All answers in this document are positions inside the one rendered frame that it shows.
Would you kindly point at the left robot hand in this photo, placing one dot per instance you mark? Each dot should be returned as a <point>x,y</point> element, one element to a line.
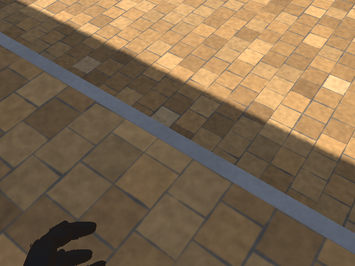
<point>43,251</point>

